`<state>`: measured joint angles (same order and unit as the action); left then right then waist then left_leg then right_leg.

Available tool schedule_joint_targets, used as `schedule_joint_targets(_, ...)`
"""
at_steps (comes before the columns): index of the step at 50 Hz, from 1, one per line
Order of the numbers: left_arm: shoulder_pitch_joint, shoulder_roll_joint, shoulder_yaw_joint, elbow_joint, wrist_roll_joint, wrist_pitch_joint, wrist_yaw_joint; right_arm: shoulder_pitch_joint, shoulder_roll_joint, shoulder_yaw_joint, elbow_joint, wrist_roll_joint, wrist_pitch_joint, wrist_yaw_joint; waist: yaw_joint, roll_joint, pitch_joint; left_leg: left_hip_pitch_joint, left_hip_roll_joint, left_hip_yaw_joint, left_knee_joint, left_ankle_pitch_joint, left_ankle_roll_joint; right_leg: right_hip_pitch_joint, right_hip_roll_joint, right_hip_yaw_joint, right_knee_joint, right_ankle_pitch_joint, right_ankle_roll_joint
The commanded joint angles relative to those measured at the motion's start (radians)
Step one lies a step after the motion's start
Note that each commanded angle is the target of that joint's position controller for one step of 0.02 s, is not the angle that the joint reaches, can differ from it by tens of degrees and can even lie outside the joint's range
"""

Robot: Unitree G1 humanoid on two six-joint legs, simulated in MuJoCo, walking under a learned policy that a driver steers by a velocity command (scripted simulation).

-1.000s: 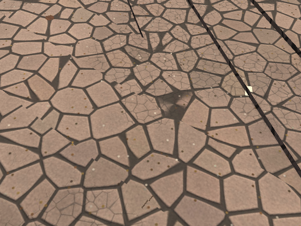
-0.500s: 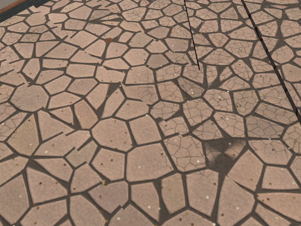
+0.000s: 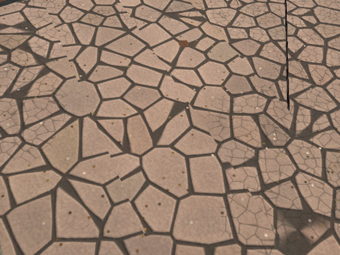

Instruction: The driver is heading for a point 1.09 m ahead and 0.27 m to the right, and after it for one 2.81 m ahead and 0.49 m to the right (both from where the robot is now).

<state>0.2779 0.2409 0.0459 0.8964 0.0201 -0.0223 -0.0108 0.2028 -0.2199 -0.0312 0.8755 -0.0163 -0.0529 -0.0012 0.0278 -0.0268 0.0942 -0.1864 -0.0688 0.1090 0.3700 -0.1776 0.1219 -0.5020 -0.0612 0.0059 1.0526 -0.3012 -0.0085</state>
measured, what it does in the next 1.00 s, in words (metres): walks ahead, turning right: right foot, then left foot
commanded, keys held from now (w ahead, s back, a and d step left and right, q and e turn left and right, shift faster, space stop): e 0.66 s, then w+e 0.12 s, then w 0.06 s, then w+q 0.16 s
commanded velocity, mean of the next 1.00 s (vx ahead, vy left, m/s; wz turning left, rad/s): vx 0.14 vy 0.00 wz -0.41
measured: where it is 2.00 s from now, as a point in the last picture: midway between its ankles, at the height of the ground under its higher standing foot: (208, 216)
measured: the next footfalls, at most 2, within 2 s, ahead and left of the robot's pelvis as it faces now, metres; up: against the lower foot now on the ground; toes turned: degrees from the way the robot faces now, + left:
right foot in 0.30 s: +0.18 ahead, -0.10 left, +0.00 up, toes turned -13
left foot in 0.72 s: +0.21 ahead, +0.10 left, +0.00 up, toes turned -27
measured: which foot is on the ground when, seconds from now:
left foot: down 0.00-0.36, up 0.38-0.70, down 0.72-1.00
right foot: up 0.00-0.28, down 0.30-0.72, up 0.74-1.00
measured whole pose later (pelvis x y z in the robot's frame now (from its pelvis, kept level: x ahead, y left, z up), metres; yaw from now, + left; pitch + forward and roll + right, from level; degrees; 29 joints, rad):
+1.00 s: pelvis +0.15 -0.01 +0.00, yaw -28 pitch +1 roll +1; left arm 0.19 0.30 0.08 0.84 0.04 0.02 -0.06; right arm 0.36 -0.25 -0.08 0.89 -0.02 -0.06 -0.01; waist -0.06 -0.04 -0.03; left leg -0.12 0.00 0.01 0.34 -0.24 0.01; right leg -0.40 0.00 0.07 0.73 -0.23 0.02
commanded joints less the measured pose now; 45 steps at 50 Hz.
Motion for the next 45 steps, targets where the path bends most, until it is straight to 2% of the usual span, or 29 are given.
schedule_joint_targets(1,0.151,0.052,0.022,0.02,0.002,0.021,-0.003,0.009,-0.113,-0.021,-0.031,0.006,-0.03,-0.013,0.029,0.09,-0.101,0.014,0.255,-0.035,-0.117,0.768,0.049,0.078,0.025,0.003,-0.057,0.151,-0.006)
schedule_joint_targets(4,0.067,0.046,0.02,-0.011,0.009,0.017,-0.006,0.01,-0.095,-0.012,-0.02,0.012,-0.027,-0.031,0.009,0.109,-0.088,0.046,0.25,0.016,-0.089,0.746,0.037,0.049,0.021,-0.024,-0.189,0.269,-0.008)
schedule_joint_targets(7,-0.005,0.024,0.009,-0.042,0.011,0.015,-0.009,0.06,-0.102,-0.014,0.008,0.011,-0.017,-0.048,-0.027,0.097,-0.086,0.113,0.272,0.025,-0.049,0.721,0.045,0.04,0.025,-0.041,-0.327,0.328,-0.01)
schedule_joint_targets(10,-0.025,0.028,0.007,-0.061,0.022,0.02,-0.009,0.101,-0.112,-0.023,0.033,0.003,-0.002,-0.06,-0.048,0.086,-0.078,0.181,0.304,0.017,0.019,0.719,0.063,0.025,0.028,-0.05,-0.395,0.271,-0.027)
schedule_joint_targets(12,-0.018,0.039,0.011,-0.071,0.027,0.02,-0.007,0.106,-0.124,-0.032,0.04,-0.001,0.012,-0.061,-0.047,0.088,-0.074,0.182,0.328,0.008,0.091,0.761,0.076,0.036,0.041,-0.073,-0.392,0.14,-0.053)
schedule_joint_targets(15,0.023,0.044,0.017,-0.075,0.021,0.015,-0.001,0.096,-0.138,-0.044,0.035,-0.005,0.027,-0.058,-0.027,0.075,-0.084,0.16,0.326,0.01,0.26,0.733,0.056,0.114,0.066,-0.086,-0.47,0.056,-0.094)
schedule_joint_targets(16,0.052,0.073,0.034,-0.061,0.006,0.012,0.004,0.134,-0.127,-0.045,0.037,0.005,0.033,-0.055,-0.018,-0.009,-0.121,0.098,0.276,0.05,0.359,0.708,0.01,0.201,0.065,-0.065,-0.487,0.18,-0.131)
schedule_joint_targets(17,0.134,0.087,0.05,-0.043,-0.011,0.012,0.013,0.06,-0.166,-0.056,0.007,0.01,0.033,-0.052,0.06,-0.061,-0.168,-0.023,0.192,0.114,0.567,0.54,-0.048,0.336,0.024,0.02,-0.56,0.47,-0.187)
schedule_joint_targets(18,0.201,0.176,0.082,-0.034,-0.01,0.02,0.023,-0.061,-0.162,-0.057,-0.064,0.027,0.027,-0.044,0.14,-0.217,-0.194,-0.274,0.018,0.132,0.866,0.061,-0.106,0.482,-0.14,0.281,-0.676,0.716,-0.311)
schedule_joint_targets(19,0.171,0.184,0.075,-0.044,0.002,0.02,0.018,-0.092,-0.143,-0.053,-0.087,0.013,0.028,-0.036,0.109,-0.135,-0.208,-0.333,-0.009,-0.043,0.986,-0.429,-0.105,0.436,-0.254,0.432,-0.778,0.838,-0.353)
schedule_joint_targets(20,0.113,0.189,0.072,-0.056,0.001,0.017,0.012,-0.052,-0.115,-0.05,-0.061,0.018,0.045,-0.034,0.059,-0.011,-0.137,-0.275,0.038,-0.124,0.964,-0.417,-0.098,0.282,-0.257,0.377,-0.787,0.775,-0.33)
schedule_joint_targets(21,0.073,0.163,0.064,-0.058,-0.003,0.016,0.013,-0.013,-0.097,-0.047,-0.062,0.019,0.054,-0.039,0.015,-0.008,-0.071,-0.274,0.051,-0.128,0.9,-0.383,-0.097,0.232,-0.241,0.353,-0.779,0.737,-0.322)
schedule_joint_targets(22,0.032,0.127,0.054,-0.063,-0.011,0.018,0.017,-0.008,-0.091,-0.046,-0.065,0.001,0.058,-0.049,-0.01,0.003,-0.036,-0.295,0.072,-0.138,0.827,-0.331,-0.1,0.225,-0.191,0.33,-0.792,0.583,-0.292)
schedule_joint_targets(23,-0.026,0.106,0.048,-0.083,-0.01,0.019,0.019,0.003,-0.091,-0.045,-0.062,-0.021,0.06,-0.053,-0.026,-0.013,-0.033,-0.288,0.075,-0.139,0.773,-0.286,-0.104,0.217,-0.131,0.304,-0.802,0.484,-0.259)
schedule_joint_targets(24,-0.05,0.102,0.045,-0.094,-0.001,0.017,0.019,0.019,-0.084,-0.044,-0.057,-0.028,0.06,-0.048,-0.035,-0.029,-0.056,-0.277,0.066,-0.134,0.719,-0.262,-0.108,0.236,-0.098,0.287,-0.797,0.505,-0.238)
schedule_joint_targets(26,-0.018,0.131,0.052,-0.084,0.005,0.006,0.012,0.017,-0.073,-0.042,-0.066,-0.015,0.058,-0.04,-0.023,-0.035,-0.105,-0.255,0.043,-0.13,0.61,-0.239,-0.122,0.271,-0.087,0.276,-0.776,0.643,-0.228)
schedule_joint_targets(28,0.013,0.163,0.062,-0.075,0.006,0.006,0.005,0.001,-0.071,-0.038,-0.08,-0.002,0.062,-0.043,-0.008,-0.054,-0.143,-0.229,0.031,-0.135,0.547,-0.221,-0.131,0.283,-0.096,0.312,-0.777,0.626,-0.226)
schedule_joint_targets(31,-0.011,0.168,0.065,-0.09,0.006,0.022,-0.004,-0.018,-0.085,-0.04,-0.101,0.006,0.067,-0.044,-0.005,-0.103,-0.144,-0.176,0.014,-0.14,0.438,-0.207,-0.132,0.242,-0.075,0.371,-0.802,0.431,-0.193)
schedule_joint_targets(33,-0.037,0.17,0.069,-0.102,0.007,0.036,-0.011,0.009,-0.09,-0.041,-0.101,0.012,0.065,-0.046,-0.016,-0.131,-0.13,-0.104,-0.005,-0.135,0.315,-0.2,-0.126,0.204,-0.055,0.412,-0.811,0.332,-0.156)
schedule_joint_targets(34,-0.049,0.173,0.073,-0.106,0.003,0.044,-0.013,0.053,-0.09,-0.04,-0.095,0.009,0.059,-0.045,-0.04,-0.128,-0.144,-0.029,-0.014,-0.126,0.228,-0.185,-0.117,0.17,-0.035,0.43,-0.81,0.181,-0.134)
schedule_joint_targets(35,-0.073,0.172,0.075,-0.117,-0.004,0.05,-0.012,0.119,-0.1,-0.045,-0.086,0.0,0.049,-0.045,-0.088,-0.122,-0.136,0.079,-0.007,-0.134,0.073,-0.177,-0.103,0.099,-0.001,0.437,-0.783,-0.025,-0.099)
schedule_joint_targets(36,-0.074,0.129,0.066,-0.135,-0.019,0.05,-0.006,0.16,-0.172,-0.062,-0.085,-0.018,0.038,-0.054,-0.108,0.0,-0.124,0.172,0.12,-0.25,-0.103,-0.295,-0.073,-0.008,0.078,0.368,-0.644,-0.233,-0.032)
schedule_joint_targets(37,-0.044,0.043,0.051,-0.153,-0.037,0.051,0.0,0.118,-0.282,-0.082,-0.114,-0.026,0.033,-0.059,-0.084,0.295,-0.151,0.17,0.402,-0.572,-0.223,-0.483,0.007,-0.083,0.229,0.122,-0.289,-0.244,0.013)
schedule_joint_targets(38,-0.091,0.159,0.076,-0.159,0.005,0.058,-0.006,0.046,-0.279,-0.09,-0.116,-0.034,0.036,-0.056,-0.07,0.208,-0.078,-0.011,0.415,-0.592,-0.236,-0.524,0.083,-0.115,0.156,0.142,-0.153,-0.123,0.009)
schedule_joint_targets(39,-0.071,0.178,0.086,-0.157,0.006,0.059,-0.018,-0.004,-0.224,-0.077,-0.127,-0.026,0.032,-0.051,-0.027,0.188,-0.061,-0.05,0.379,-0.548,-0.236,-0.511,0.089,-0.086,0.139,0.145,-0.062,-0.064,-0.01)
schedule_joint_targets(40,-0.027,0.168,0.084,-0.136,0.012,0.056,-0.028,-0.044,-0.177,-0.066,-0.132,-0.014,0.023,-0.04,0.005,0.17,-0.048,-0.046,0.339,-0.481,-0.243,-0.457,0.073,-0.09,0.129,0.133,-0.008,-0.013,-0.013)
schedule_joint_targets(41,0.006,0.153,0.08,-0.116,0.019,0.053,-0.038,-0.057,-0.154,-0.061,-0.138,-0.009,0.016,-0.031,0.016,0.171,-0.053,-0.014,0.305,-0.418,-0.242,-0.403,0.062,-0.098,0.125,0.113,0.024,0.023,-0.01)
schedule_joint_targets(43,-0.016,0.118,0.066,-0.107,0.025,0.044,-0.05,0.028,-0.128,-0.056,-0.108,-0.009,-0.005,-0.022,-0.026,0.145,-0.031,0.037,0.283,-0.36,-0.237,-0.305,0.07,-0.128,0.11,0.114,-0.01,0.057,-0.003)
schedule_joint_targets(45,-0.067,0.099,0.057,-0.112,0.024,0.033,-0.049,0.116,-0.14,-0.061,-0.06,-0.009,-0.025,-0.013,-0.058,0.134,-0.025,0.11,0.286,-0.351,-0.222,-0.215,0.077,-0.139,0.111,0.137,-0.108,0.081,0.004)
